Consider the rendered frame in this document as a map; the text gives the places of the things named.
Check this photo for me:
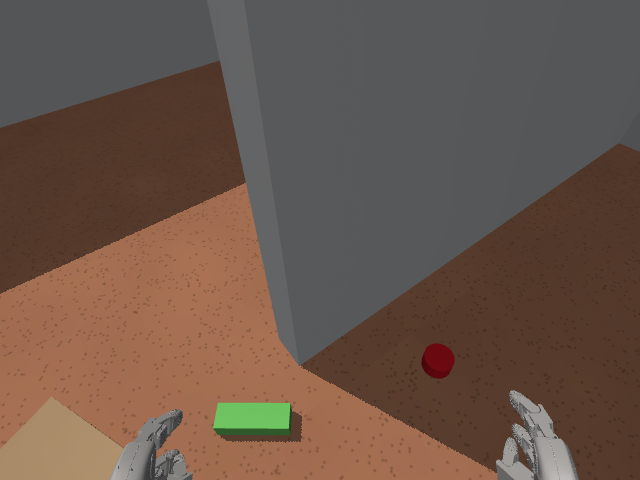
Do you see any right robot hand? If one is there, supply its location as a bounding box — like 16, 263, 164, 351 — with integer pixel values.
496, 390, 579, 480

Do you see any left robot hand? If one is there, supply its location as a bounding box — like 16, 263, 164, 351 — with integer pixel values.
109, 409, 193, 480

